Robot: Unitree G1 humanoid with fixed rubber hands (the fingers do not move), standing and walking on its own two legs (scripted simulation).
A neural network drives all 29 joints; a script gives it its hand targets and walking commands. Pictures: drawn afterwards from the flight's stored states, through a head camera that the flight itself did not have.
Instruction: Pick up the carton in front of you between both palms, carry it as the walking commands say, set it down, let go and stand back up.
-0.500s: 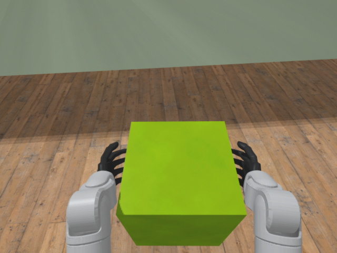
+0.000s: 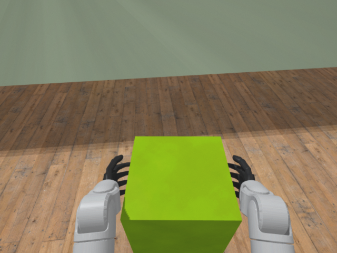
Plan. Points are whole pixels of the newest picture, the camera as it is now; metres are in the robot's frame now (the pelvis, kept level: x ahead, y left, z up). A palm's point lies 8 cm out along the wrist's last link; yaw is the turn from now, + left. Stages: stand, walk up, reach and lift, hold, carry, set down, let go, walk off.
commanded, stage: carry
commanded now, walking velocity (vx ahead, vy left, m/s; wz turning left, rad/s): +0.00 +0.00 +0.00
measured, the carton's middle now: (177, 199) +0.28 +0.00 -0.01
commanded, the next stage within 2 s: hold in 1.20 s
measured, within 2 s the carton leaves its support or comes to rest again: neither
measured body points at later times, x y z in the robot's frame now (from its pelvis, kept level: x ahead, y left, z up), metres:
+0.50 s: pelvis -0.04 +0.00 +0.00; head -0.06 +0.00 +0.45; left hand +0.27 +0.15 +0.04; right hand +0.27 -0.16 +0.04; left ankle -0.01 +0.10 -0.73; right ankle -0.08 -0.11 -0.73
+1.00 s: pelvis -0.05 -0.01 +0.00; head -0.07 -0.01 +0.45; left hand +0.25 +0.14 +0.04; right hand +0.25 -0.16 +0.04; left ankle -0.01 +0.10 -0.73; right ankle -0.08 -0.11 -0.73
